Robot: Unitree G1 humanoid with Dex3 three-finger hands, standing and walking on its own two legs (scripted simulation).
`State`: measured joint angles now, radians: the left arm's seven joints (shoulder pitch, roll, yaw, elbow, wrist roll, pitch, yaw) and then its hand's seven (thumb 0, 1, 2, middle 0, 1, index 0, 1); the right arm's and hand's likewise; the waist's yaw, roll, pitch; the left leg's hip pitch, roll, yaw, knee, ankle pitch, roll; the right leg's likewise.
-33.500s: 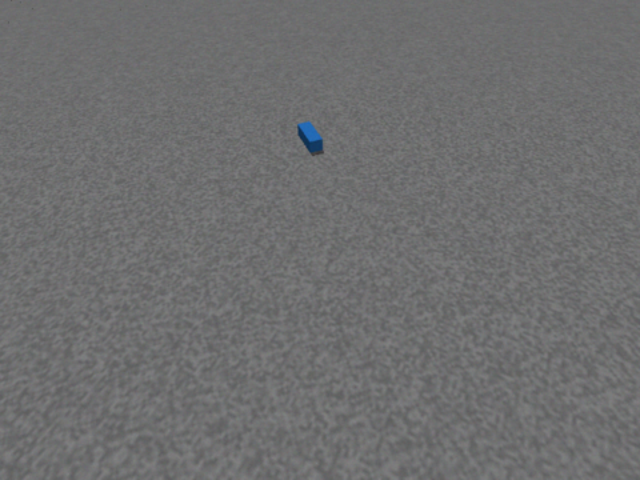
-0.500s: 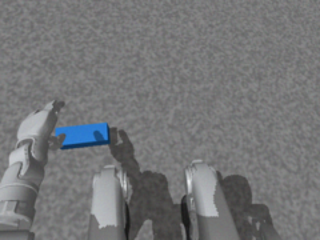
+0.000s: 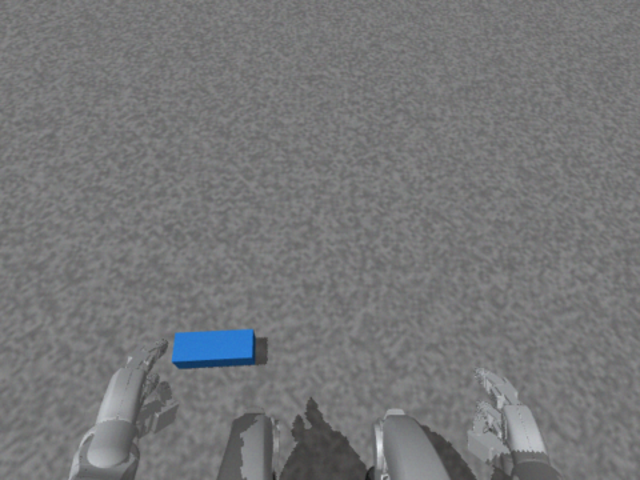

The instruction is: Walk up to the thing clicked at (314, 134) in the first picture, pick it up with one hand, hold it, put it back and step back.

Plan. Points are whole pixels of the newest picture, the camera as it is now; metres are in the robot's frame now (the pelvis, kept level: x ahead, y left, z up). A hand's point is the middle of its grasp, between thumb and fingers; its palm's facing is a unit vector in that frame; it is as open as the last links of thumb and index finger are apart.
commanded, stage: home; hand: left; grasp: from above
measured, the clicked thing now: (215, 349) +0.46 +0.26 -0.58
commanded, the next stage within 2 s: none
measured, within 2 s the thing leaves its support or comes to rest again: neither
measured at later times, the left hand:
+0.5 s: hand (136, 433) +0.20 +0.19 +0.05, palm faces +0.09 -0.98 -0.20, open 7.4 cm
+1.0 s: hand (140, 437) +0.20 +0.18 +0.05, palm faces +0.08 -0.98 -0.20, open 7.4 cm
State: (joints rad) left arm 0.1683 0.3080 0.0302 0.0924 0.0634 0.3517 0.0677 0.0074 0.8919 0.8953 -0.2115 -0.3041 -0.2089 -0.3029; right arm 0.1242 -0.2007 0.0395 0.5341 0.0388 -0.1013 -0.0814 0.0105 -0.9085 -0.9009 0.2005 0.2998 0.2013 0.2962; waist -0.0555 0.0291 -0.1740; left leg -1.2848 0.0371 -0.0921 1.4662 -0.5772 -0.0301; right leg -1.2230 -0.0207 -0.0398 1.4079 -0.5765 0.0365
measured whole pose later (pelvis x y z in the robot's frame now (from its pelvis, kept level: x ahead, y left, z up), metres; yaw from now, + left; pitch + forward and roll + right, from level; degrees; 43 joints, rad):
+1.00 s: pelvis +0.04 +0.00 +0.10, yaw +2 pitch +10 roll -3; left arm 0.50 0.22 0.03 -0.14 -0.05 0.46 0.02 0.01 0.90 0.90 -0.20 -0.30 -0.20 -0.30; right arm 0.29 -0.21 0.03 0.55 0.00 -0.24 -0.18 0.02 -0.91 -0.90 0.20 0.30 0.20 0.30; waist -0.04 0.04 -0.15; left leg -0.71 0.04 -0.07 1.02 -0.48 -0.03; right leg -0.65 -0.02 -0.05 0.95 -0.47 0.03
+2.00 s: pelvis +0.05 +0.00 +0.10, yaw +2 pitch +10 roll -3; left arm 0.50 0.23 0.03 -0.15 -0.06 0.46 0.02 0.01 0.90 0.90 -0.20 -0.30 -0.20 -0.30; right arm 0.28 -0.21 0.03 0.54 0.01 -0.24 -0.18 0.02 -0.90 -0.90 0.20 0.30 0.20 0.30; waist -0.04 0.04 -0.16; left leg -0.71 0.04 -0.07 1.02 -0.49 -0.02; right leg -0.64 -0.02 -0.04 0.95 -0.48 0.04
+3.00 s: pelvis +0.05 +0.02 +0.15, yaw +2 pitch -3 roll +0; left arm 0.23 0.28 0.04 1.00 0.03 0.03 0.03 0.01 0.90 0.90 -0.20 -0.30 -0.20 -0.30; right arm 0.18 -0.27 -0.04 1.02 -0.04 -0.01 -0.03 0.01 -0.91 -0.90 0.20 0.30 0.20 0.30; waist 0.02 -0.01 0.07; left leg -0.23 -0.01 -0.02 0.57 -0.29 0.01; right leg -0.18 -0.08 -0.02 0.52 -0.29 0.07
